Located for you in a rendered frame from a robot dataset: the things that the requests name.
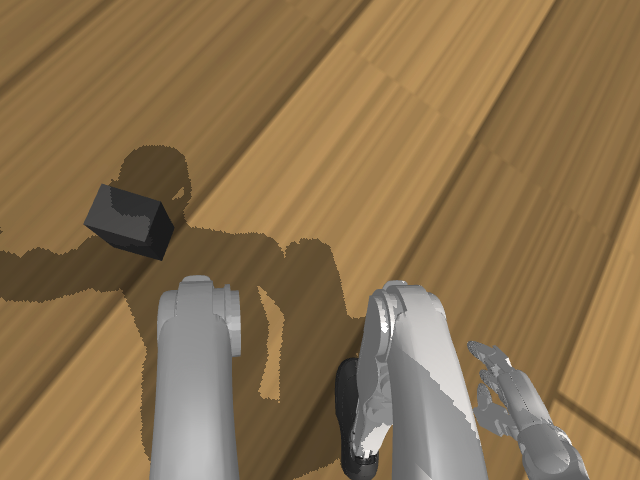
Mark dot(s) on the right robot hand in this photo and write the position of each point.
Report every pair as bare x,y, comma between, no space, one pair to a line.
515,390

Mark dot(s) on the right robot foot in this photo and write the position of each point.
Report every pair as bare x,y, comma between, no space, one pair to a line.
346,399

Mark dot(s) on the carton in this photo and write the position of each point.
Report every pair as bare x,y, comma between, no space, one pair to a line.
130,222

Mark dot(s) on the right robot arm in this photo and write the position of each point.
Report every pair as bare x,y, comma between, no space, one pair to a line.
548,454

